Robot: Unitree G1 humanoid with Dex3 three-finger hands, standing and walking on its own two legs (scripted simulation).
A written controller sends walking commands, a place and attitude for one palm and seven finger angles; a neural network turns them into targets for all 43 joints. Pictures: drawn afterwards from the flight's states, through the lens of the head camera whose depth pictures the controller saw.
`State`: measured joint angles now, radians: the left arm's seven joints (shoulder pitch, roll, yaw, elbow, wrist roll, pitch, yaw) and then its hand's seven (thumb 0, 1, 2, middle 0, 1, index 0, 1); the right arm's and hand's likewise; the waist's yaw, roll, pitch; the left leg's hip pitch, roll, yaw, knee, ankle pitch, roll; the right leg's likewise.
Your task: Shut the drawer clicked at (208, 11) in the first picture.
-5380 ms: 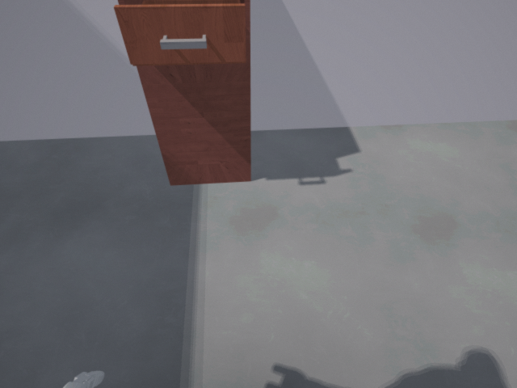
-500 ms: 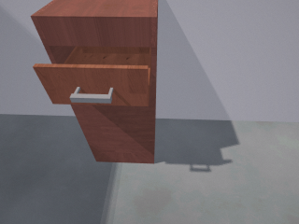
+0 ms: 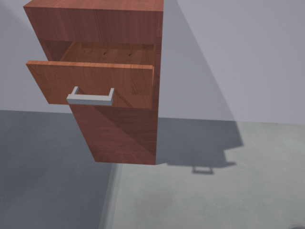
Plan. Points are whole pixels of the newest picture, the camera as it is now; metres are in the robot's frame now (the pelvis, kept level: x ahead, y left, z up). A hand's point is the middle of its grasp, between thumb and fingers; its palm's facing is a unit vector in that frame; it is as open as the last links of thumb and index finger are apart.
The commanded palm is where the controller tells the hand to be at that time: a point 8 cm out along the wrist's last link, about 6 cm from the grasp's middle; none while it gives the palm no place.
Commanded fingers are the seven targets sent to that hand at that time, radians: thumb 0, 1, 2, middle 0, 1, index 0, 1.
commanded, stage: come to a stop and stand still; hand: left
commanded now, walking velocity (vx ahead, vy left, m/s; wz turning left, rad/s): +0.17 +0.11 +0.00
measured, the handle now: (92, 95) +0.49 +0.24 +0.07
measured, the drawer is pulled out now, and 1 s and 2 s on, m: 0.14 0.14 0.14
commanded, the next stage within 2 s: look again from close up in 0.96 s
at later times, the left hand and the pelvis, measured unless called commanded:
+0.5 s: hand out of the picture +0.08 +0.19 -0.17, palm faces +0.00 -0.97 -0.26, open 7.4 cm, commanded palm none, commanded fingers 0.00 0.90 0.90 -0.20 -0.30 -0.20 -0.30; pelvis +0.02 +0.00 +0.00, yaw -1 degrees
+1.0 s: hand out of the picture +0.00 +0.18 -0.16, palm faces -0.02 -0.98 -0.21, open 7.4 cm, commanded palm none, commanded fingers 0.00 0.90 0.90 -0.20 -0.30 -0.20 -0.30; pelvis -0.01 +0.00 +0.01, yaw -1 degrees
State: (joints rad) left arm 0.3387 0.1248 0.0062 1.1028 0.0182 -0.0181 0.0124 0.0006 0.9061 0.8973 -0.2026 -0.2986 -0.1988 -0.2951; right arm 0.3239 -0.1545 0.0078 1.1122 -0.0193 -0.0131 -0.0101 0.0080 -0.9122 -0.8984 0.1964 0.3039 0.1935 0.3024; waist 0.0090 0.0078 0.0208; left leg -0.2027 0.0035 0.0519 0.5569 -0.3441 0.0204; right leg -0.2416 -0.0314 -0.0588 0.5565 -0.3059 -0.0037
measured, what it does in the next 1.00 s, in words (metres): stands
